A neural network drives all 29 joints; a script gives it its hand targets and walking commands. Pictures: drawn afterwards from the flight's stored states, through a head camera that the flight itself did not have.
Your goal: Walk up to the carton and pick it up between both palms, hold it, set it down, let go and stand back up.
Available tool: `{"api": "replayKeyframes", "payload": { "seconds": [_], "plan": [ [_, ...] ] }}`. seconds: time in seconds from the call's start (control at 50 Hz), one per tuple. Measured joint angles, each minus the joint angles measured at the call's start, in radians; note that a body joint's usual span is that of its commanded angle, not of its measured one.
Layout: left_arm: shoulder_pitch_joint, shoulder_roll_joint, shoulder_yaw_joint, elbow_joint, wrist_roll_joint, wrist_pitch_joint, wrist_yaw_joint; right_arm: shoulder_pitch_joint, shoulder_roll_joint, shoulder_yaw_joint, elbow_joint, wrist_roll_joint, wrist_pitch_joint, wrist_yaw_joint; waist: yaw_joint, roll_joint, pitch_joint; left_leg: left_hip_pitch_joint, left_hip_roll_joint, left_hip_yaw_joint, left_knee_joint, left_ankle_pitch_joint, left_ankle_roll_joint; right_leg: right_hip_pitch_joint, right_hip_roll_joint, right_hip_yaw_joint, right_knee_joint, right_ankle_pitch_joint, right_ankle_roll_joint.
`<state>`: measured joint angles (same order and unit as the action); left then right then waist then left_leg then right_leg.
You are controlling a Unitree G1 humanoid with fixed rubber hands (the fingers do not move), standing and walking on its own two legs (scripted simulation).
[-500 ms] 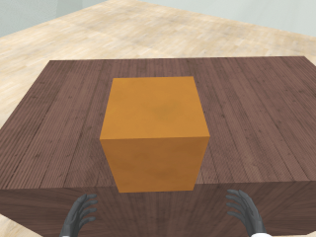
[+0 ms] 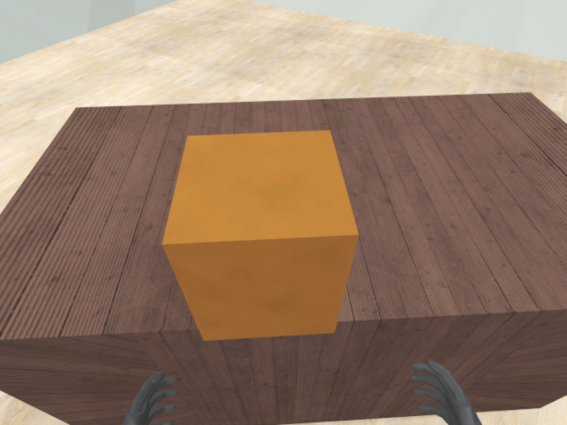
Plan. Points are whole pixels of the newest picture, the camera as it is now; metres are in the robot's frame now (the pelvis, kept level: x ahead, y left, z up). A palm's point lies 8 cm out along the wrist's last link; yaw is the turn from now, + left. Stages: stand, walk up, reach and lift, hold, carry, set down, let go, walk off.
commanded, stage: set down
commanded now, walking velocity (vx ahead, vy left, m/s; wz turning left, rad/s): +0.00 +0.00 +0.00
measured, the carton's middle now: (264, 239) +0.38 +0.06 +0.06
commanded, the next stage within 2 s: let go in 0.42 s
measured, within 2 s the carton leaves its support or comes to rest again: neither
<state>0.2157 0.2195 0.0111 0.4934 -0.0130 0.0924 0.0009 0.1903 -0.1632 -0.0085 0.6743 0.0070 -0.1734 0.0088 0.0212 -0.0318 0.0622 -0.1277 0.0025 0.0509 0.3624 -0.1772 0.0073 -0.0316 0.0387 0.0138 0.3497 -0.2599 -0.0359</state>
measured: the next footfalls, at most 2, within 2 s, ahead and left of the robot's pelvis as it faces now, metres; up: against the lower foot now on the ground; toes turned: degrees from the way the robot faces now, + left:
none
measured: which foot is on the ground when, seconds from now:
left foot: down 0.00-1.00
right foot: down 0.00-1.00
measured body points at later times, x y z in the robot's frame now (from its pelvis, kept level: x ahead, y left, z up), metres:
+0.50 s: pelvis +0.00 -0.01 +0.00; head +0.00 +0.01 +0.45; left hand +0.17 +0.22 -0.10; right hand +0.17 -0.24 -0.08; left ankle +0.02 +0.11 -0.75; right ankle -0.04 -0.10 -0.75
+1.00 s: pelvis +0.00 +0.01 +0.00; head +0.00 +0.02 +0.45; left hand +0.17 +0.23 -0.10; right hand +0.16 -0.23 -0.08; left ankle +0.02 +0.11 -0.75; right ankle -0.04 -0.10 -0.75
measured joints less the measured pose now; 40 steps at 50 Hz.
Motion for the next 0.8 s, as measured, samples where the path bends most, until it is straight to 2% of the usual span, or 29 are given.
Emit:
{"api": "replayKeyframes", "payload": {
  "seconds": [0.28,0.52,0.8],
  "plan": [
    [-0.045,-0.025,0.013,0.068,0.025,-0.003,-0.004,-0.032,-0.024,0.01,0.076,-0.009,-0.041,-0.002,-0.017,-0.005,0.0,0.005,0.005,-0.002,0.0,0.003,-0.007,-0.004,0.005,-0.003,0.019,-0.007,-0.006],
    [-0.056,-0.031,0.003,0.076,0.033,0.01,0.012,-0.032,-0.027,-0.001,0.068,-0.005,-0.019,0.011,-0.013,-0.015,0.002,-0.005,0.005,-0.002,0.017,-0.004,-0.008,-0.015,0.005,-0.003,0.039,-0.016,-0.008],
    [-0.048,-0.027,0.004,0.076,0.031,-0.003,0.01,-0.027,-0.038,-0.001,0.078,0.002,-0.039,0.016,-0.015,0.0,0.001,-0.017,0.001,0.005,0.034,-0.015,0.001,-0.023,0.0,0.003,0.043,-0.018,0.002]
  ]
}}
